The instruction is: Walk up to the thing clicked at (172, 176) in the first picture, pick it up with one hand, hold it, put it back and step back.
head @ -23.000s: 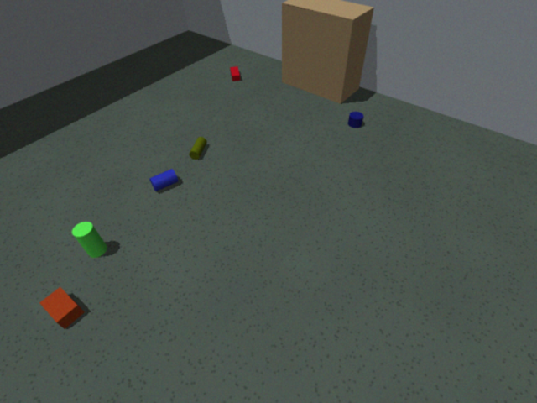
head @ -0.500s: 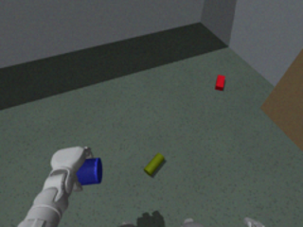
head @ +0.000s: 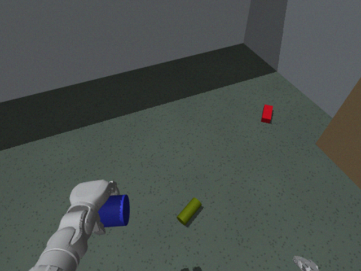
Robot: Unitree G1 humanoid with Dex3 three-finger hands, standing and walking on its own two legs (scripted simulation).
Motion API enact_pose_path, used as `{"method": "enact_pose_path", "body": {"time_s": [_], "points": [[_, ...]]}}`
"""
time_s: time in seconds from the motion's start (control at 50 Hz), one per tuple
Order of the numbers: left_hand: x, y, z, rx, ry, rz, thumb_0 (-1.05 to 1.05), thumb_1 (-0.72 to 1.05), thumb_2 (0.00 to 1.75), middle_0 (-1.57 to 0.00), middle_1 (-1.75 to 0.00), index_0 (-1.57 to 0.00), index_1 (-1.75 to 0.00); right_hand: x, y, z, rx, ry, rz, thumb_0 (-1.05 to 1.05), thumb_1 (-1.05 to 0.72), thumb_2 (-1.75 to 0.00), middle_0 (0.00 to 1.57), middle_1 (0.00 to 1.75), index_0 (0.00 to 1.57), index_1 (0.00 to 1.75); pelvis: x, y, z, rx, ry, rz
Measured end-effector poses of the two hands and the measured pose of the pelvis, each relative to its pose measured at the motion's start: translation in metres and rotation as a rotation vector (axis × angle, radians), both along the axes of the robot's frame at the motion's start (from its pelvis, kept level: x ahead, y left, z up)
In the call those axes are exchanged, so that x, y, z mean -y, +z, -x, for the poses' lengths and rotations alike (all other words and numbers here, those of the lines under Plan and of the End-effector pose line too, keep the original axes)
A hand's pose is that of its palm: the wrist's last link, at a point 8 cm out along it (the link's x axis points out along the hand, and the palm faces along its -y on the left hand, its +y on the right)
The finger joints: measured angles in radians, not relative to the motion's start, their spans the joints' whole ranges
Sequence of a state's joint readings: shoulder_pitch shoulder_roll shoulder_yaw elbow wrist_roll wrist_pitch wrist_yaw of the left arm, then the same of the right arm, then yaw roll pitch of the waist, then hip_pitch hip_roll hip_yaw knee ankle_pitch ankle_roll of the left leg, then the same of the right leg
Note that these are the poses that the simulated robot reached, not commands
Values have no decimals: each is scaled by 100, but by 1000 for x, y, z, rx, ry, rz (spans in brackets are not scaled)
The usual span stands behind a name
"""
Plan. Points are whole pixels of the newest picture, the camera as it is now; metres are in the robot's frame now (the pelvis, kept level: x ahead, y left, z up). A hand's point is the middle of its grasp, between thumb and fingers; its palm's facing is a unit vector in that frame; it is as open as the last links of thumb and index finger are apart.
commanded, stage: hold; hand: left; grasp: from above
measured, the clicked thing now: (101, 211) +0.31 +0.23 -0.09
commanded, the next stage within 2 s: crouch in 1.62 s
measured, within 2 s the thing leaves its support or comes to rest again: neither
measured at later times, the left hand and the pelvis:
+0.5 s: hand (98, 209) +0.30 +0.22 -0.04, palm faces -0.44 -0.05 -0.90, open 10.2 cm; pelvis +0.00 +0.00 +0.01, yaw +0 degrees
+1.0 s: hand (95, 210) +0.29 +0.22 -0.02, palm faces -0.45 -0.05 -0.89, open 10.2 cm; pelvis +0.00 +0.00 +0.02, yaw +0 degrees
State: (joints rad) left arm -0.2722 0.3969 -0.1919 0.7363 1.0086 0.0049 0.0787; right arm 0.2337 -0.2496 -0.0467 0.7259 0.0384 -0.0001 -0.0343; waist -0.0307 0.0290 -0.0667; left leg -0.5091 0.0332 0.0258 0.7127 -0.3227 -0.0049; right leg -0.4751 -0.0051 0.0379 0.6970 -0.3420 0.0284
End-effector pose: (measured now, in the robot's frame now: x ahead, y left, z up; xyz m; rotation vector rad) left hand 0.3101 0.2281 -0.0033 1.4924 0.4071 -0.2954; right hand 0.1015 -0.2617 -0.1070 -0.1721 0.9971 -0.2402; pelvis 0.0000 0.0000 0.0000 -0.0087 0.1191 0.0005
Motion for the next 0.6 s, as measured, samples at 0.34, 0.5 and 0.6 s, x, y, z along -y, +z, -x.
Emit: {"method": "enact_pose_path", "body": {"time_s": [0.34,0.5,0.6], "points": [[9,12,6,-24,-46,12,-2,-4,45,-73,-39,-78,-40,-2,8,-17,25,12,-16,1,-90,-89,20,30,20,30,2,7,-4,30,-6,-7],[8,22,5,-6,-36,4,-3,-4,47,-73,-39,-78,-40,-2,12,-19,28,10,-22,1,-89,-89,20,30,20,30,2,11,-3,45,-5,-8],[8,26,8,-18,-40,8,-2,-4,46,-73,-39,-78,-39,-3,15,-20,40,4,-23,1,-89,-89,20,30,20,30,2,13,-3,57,-7,-8]]}}
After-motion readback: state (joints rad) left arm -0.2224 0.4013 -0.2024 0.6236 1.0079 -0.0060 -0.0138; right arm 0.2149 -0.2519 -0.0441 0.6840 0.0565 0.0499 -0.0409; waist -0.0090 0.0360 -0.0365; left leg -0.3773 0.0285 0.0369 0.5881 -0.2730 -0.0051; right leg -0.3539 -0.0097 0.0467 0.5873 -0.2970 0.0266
